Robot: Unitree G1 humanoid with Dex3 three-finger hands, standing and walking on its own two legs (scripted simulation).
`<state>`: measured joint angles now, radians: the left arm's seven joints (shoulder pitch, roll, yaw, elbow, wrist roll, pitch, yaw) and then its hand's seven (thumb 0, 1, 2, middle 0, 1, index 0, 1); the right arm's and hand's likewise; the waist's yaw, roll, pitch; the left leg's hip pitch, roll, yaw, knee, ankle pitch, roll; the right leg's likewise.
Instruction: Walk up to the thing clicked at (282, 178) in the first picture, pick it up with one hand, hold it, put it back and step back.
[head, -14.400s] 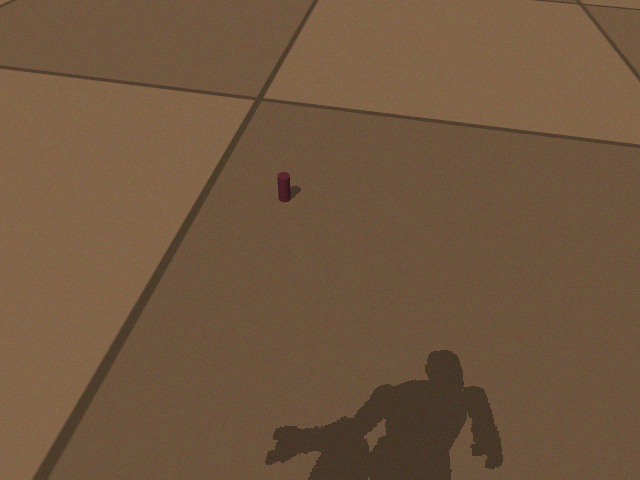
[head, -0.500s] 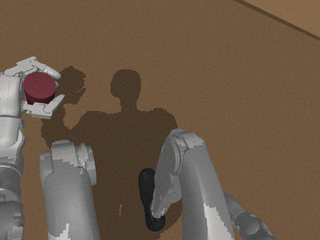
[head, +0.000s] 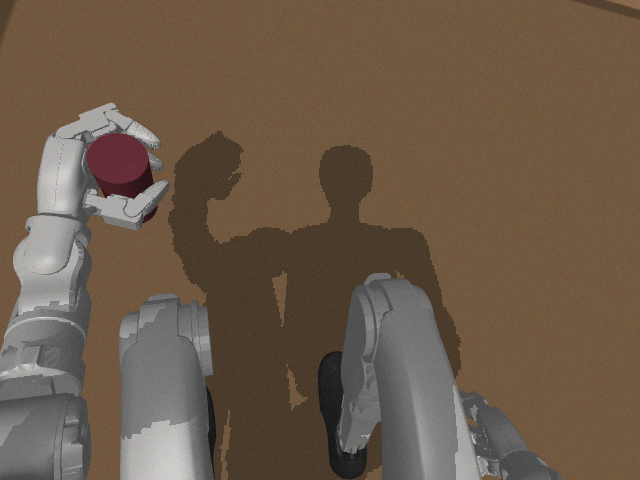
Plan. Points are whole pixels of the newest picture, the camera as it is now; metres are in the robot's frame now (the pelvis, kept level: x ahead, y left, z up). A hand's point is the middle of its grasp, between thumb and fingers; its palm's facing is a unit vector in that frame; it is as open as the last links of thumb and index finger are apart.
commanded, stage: settle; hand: left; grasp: from the side
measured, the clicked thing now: (127, 184) +0.45 +0.20 -0.08
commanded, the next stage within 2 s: lift in 0.42 s
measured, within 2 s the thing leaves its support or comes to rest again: neither
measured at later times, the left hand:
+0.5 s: hand (118, 160) +0.46 +0.19 -0.02, palm faces -0.04 -1.00 -0.05, open 7.6 cm
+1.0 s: hand (90, 155) +0.43 +0.20 +0.05, palm faces -0.10 -0.99 -0.04, open 7.7 cm
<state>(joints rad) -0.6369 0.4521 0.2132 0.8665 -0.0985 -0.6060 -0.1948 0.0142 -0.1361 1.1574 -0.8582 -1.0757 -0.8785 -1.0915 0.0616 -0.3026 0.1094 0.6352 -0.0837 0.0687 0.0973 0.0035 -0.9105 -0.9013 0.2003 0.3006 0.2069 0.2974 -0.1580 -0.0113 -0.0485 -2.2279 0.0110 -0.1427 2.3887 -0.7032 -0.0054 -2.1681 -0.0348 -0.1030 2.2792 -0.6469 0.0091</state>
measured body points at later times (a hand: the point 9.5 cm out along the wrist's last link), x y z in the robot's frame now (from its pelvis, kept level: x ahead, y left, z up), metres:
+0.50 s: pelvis +0.00 +0.00 +0.02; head +0.21 +0.06 +0.42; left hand +0.45 +0.25 -0.01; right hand +0.14 -0.26 -0.09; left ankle +0.08 +0.12 -0.31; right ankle +0.11 -0.12 -0.31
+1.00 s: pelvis +0.00 +0.00 +0.06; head +0.19 +0.05 +0.47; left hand +0.43 +0.25 +0.05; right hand +0.15 -0.26 -0.06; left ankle +0.08 +0.12 -0.31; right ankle +0.11 -0.12 -0.31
